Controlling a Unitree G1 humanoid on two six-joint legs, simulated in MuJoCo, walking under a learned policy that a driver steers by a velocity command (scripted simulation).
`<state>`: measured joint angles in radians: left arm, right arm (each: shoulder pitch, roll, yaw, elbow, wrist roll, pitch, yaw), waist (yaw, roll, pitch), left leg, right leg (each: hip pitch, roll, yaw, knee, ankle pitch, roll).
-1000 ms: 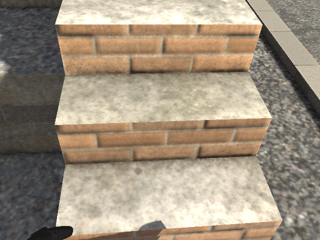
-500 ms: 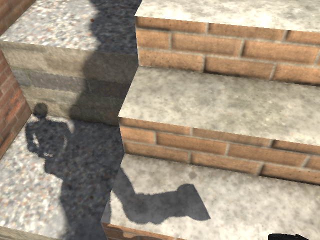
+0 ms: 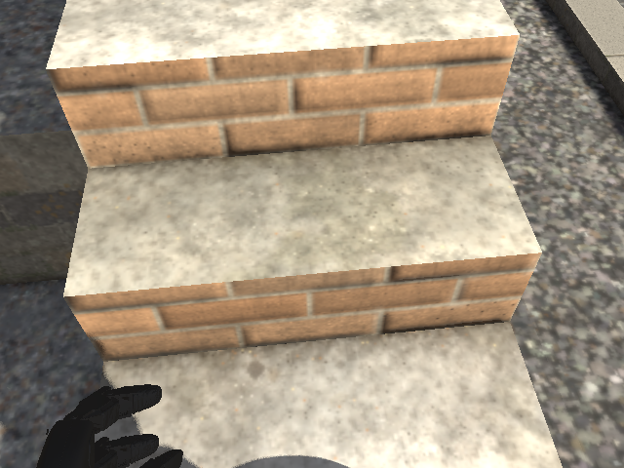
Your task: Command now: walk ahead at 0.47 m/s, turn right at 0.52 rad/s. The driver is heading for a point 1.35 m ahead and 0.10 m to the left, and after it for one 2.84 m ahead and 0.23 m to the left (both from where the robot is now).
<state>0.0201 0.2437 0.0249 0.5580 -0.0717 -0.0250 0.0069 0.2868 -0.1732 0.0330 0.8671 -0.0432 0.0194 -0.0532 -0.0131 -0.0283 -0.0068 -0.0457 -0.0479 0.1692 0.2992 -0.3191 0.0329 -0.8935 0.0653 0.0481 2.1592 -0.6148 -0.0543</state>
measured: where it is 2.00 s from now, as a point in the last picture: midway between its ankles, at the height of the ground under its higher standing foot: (267, 78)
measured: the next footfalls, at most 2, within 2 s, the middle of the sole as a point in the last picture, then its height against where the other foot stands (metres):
right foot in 0.12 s outside the picture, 0.19 m higher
left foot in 0.66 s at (268, 430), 0.19 m higher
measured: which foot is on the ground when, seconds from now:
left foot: down 0.00-0.16, up 0.18-0.64, down 0.66-1.00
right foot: up 0.00-0.10, down 0.12-0.68, up 0.70-1.00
